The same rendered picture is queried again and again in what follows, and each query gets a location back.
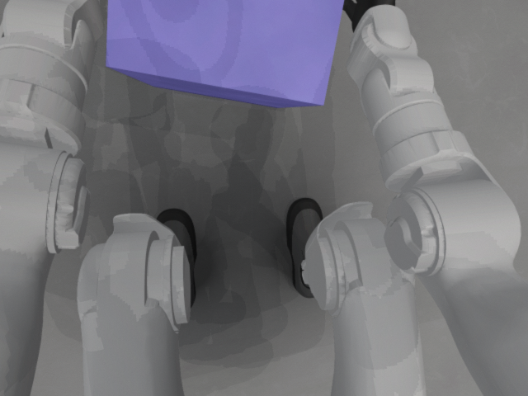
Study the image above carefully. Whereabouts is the carton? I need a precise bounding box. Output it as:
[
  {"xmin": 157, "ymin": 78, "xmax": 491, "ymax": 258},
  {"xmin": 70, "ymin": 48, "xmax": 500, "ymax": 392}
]
[{"xmin": 106, "ymin": 0, "xmax": 344, "ymax": 108}]

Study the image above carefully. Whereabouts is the robot right upper arm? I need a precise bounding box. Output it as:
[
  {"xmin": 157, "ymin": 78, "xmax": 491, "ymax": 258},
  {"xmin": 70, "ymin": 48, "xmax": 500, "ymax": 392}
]
[{"xmin": 384, "ymin": 179, "xmax": 528, "ymax": 396}]

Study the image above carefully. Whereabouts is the robot right shin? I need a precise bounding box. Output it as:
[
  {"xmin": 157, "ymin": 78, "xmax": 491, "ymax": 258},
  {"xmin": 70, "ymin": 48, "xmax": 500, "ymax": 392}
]
[{"xmin": 301, "ymin": 202, "xmax": 415, "ymax": 300}]

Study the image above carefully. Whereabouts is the robot left shin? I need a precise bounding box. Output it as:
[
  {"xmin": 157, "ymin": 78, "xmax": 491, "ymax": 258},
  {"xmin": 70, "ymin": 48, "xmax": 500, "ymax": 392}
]
[{"xmin": 77, "ymin": 214, "xmax": 181, "ymax": 322}]

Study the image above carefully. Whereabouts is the robot right hand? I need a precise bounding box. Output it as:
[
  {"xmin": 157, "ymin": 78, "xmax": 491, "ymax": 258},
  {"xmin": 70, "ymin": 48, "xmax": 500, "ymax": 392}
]
[{"xmin": 342, "ymin": 0, "xmax": 395, "ymax": 33}]

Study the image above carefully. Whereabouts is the robot left upper arm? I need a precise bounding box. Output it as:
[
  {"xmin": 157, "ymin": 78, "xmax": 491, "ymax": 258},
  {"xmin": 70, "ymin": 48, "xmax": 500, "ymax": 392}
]
[{"xmin": 0, "ymin": 141, "xmax": 91, "ymax": 396}]

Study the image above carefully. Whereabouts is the left robot forearm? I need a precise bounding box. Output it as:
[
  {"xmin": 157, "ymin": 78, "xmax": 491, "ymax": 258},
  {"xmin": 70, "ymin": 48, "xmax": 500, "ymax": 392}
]
[{"xmin": 0, "ymin": 0, "xmax": 105, "ymax": 157}]

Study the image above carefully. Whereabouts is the right robot forearm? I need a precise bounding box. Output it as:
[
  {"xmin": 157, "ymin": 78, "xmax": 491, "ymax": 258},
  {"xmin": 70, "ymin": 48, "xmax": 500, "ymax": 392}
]
[{"xmin": 346, "ymin": 5, "xmax": 521, "ymax": 241}]

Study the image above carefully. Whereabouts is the robot shin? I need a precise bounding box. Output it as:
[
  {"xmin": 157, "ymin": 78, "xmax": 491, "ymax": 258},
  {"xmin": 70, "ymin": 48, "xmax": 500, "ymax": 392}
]
[
  {"xmin": 301, "ymin": 202, "xmax": 415, "ymax": 300},
  {"xmin": 77, "ymin": 214, "xmax": 181, "ymax": 322}
]

